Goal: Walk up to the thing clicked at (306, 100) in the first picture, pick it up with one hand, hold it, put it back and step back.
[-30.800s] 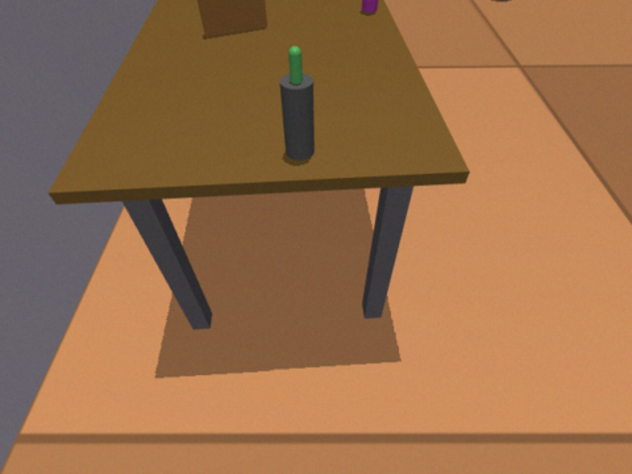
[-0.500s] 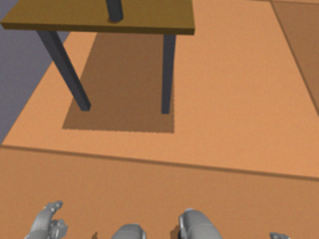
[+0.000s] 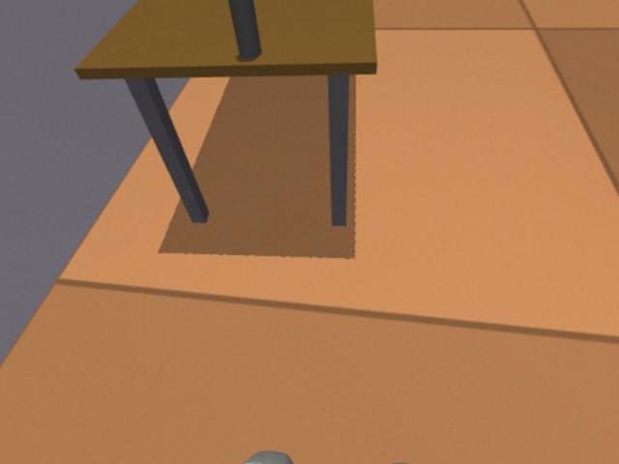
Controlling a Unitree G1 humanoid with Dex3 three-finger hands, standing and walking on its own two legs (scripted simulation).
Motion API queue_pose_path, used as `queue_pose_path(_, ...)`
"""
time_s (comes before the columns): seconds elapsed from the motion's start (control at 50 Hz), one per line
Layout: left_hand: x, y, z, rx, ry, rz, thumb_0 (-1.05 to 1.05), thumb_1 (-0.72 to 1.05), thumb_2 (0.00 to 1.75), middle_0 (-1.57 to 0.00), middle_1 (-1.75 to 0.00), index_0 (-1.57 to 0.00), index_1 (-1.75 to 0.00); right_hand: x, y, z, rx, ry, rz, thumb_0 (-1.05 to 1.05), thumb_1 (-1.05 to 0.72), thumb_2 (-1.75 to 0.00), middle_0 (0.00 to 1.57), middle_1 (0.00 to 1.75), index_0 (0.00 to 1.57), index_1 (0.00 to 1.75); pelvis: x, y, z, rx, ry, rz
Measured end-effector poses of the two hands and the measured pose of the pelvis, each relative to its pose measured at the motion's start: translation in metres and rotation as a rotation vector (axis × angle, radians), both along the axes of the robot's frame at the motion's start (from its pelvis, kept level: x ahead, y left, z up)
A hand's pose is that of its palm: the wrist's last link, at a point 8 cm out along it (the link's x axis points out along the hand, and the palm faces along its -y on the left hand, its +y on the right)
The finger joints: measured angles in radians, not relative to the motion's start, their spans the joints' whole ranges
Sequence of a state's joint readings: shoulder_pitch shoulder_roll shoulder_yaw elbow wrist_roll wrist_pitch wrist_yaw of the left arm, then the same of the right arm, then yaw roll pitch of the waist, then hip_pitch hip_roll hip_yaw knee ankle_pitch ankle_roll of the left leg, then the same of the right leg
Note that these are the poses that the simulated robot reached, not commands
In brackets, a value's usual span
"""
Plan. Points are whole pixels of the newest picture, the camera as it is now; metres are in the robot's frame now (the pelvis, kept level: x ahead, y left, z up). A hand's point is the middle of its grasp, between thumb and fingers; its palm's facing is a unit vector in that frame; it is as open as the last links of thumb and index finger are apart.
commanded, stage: step back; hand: left
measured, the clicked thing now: (242, 10) +1.07 +0.22 +0.11
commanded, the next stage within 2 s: stand in 0.90 s
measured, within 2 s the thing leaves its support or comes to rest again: neither
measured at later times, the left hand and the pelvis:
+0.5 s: hand out of the picture +0.09 +0.29 -0.14, palm faces +0.03 -0.93 -0.36, open 7.4 cm; pelvis +0.02 +0.02 +0.00, yaw +1 degrees
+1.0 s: hand (140, 446) +0.15 +0.28 -0.13, palm faces -0.03 -0.93 -0.36, open 7.4 cm; pelvis +0.05 +0.03 +0.02, yaw -1 degrees
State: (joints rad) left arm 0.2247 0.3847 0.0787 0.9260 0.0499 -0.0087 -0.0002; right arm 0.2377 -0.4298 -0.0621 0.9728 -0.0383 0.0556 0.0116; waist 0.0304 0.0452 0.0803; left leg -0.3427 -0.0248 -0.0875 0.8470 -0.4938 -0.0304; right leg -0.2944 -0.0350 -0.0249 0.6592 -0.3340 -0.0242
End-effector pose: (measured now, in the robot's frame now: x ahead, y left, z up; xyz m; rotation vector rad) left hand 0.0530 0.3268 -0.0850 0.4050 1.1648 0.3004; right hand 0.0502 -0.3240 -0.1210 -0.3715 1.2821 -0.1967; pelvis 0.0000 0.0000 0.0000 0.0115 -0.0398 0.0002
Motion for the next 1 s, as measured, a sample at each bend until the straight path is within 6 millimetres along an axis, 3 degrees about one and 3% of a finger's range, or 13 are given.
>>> queue_pose_path(0.1, -0.015, 0.021, -0.009, -0.013, 0.023, 0.026, 0.01, 0.9, 0.9, -0.2, -0.3, -0.21, -0.3, -0.017, 0.019, 0.004, 0.001, 0.01, -0.003, 0.01, -0.91, -0.9, 0.21, 0.3, 0.2, 0.3, -0.007, 0.013, -0.001, 0.026, -0.012, 0.011)
queue_pose_path(0.2, -0.012, 0.019, -0.013, -0.048, 0.055, 0.014, 0.01, 0.9, 0.9, -0.2, -0.3, -0.21, -0.3, -0.017, 0.032, 0.013, 0.02, -0.042, -0.016, 0.01, -0.9, -0.9, 0.21, 0.3, 0.2, 0.3, -0.004, 0.013, 0.006, 0.009, -0.009, -0.001)
queue_pose_path(0.4, 0.015, -0.007, -0.016, -0.088, -0.027, -0.002, 0.01, 0.9, 0.9, -0.2, -0.3, -0.21, -0.3, 0.027, 0.031, 0.009, 0.026, -0.084, 0.003, 0.01, -0.9, -0.9, 0.21, 0.3, 0.2, 0.3, 0.01, 0.01, 0.004, -0.02, -0.013, 0.009)
queue_pose_path(0.56, 0.037, 0.008, -0.026, -0.113, 0.001, 0.004, 0.01, 0.9, 0.9, -0.2, -0.3, -0.21, -0.3, 0.058, 0.048, 0.015, 0.005, -0.12, 0.017, 0.0, -0.91, -0.9, 0.21, 0.3, 0.2, 0.3, 0.027, 0.029, 0.002, -0.002, -0.005, 0.003)
queue_pose_path(0.76, 0.07, 0.011, -0.018, -0.098, 0.014, -0.026, 0.01, 0.9, 0.9, -0.2, -0.3, -0.21, -0.3, 0.092, 0.062, 0.021, 0.041, -0.141, -0.003, 0.01, -0.9, -0.9, 0.21, 0.3, 0.2, 0.3, 0.043, 0.028, 0.012, -0.018, 0.01, -0.019)
queue_pose_path(0.9, 0.09, 0.007, -0.01, -0.09, -0.011, -0.053, 0.01, 0.9, 0.9, -0.2, -0.3, -0.21, -0.3, 0.104, 0.062, 0.023, 0.051, -0.161, -0.016, 0.0, -0.9, -0.9, 0.21, 0.3, 0.2, 0.3, 0.045, 0.028, 0.015, -0.014, 0.009, -0.029)
queue_pose_path(1.0, 0.095, 0.0, -0.007, -0.105, -0.014, -0.066, 0.01, 0.9, 0.9, -0.2, -0.3, -0.21, -0.3, 0.099, 0.059, 0.027, 0.058, -0.161, -0.031, 0.0, -0.9, -0.9, 0.21, 0.3, 0.2, 0.3, 0.045, 0.028, 0.02, -0.011, 0.001, -0.025)
